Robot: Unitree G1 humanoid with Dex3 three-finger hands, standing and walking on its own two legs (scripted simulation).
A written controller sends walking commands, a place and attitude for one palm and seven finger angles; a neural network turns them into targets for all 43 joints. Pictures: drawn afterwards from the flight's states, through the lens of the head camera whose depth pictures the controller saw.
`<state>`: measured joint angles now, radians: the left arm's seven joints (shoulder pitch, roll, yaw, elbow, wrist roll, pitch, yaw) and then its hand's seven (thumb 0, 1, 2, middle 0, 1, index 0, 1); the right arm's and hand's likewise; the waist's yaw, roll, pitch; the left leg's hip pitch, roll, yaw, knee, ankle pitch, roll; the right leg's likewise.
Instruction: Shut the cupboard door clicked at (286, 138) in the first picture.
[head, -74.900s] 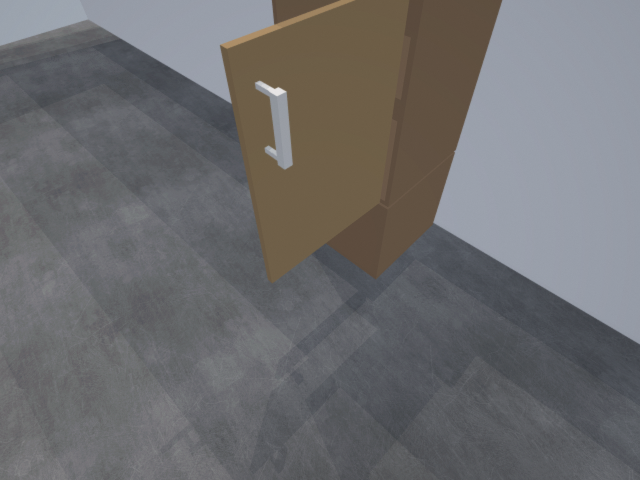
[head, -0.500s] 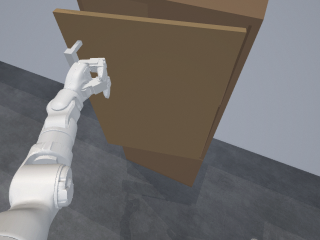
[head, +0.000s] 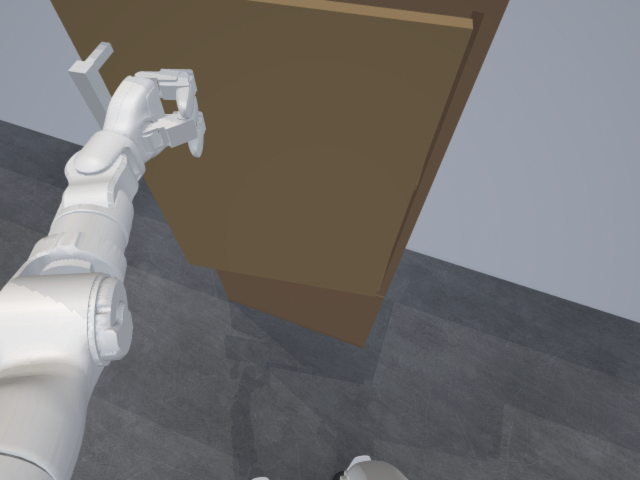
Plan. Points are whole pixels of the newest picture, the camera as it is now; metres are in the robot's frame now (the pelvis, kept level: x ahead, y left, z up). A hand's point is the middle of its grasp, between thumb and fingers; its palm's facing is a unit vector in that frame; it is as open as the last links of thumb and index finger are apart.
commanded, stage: push the door shut along its arc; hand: left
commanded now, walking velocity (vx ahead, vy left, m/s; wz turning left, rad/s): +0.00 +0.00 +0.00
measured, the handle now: (117, 109) +0.55 +0.19 +0.14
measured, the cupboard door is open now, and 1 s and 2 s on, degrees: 10 0 0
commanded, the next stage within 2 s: pull the fist back off the door in 0.24 s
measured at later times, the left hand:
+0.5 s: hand (211, 94) +0.56 +0.08 +0.15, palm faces -0.02 -0.99 +0.15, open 3.0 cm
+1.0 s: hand (194, 150) +0.48 +0.10 +0.13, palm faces +0.07 -1.00 +0.00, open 3.1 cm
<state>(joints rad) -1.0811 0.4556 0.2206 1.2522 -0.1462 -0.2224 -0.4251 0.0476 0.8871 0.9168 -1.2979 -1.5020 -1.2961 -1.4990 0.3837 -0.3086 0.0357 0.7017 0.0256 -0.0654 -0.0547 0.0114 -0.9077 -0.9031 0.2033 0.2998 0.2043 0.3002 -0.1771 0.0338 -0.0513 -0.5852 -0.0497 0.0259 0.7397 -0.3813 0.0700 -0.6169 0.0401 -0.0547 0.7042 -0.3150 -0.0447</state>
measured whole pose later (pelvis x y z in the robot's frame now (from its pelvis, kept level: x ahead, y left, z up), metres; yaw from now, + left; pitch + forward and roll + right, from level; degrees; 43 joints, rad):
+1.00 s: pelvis +0.01 -0.01 +0.01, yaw -1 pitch +10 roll -1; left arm -0.80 0.24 0.24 0.99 -0.11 -0.21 0.03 0.01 0.90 0.90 -1.30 -1.50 -1.30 -1.50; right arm 0.41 -0.28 -0.01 0.64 0.03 0.00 0.03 0.01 -0.91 -0.90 0.20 0.30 0.20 0.30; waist -0.09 0.05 -0.09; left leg -0.49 -0.02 0.04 0.69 -0.38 0.05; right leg -0.53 0.07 -0.04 0.65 -0.30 -0.06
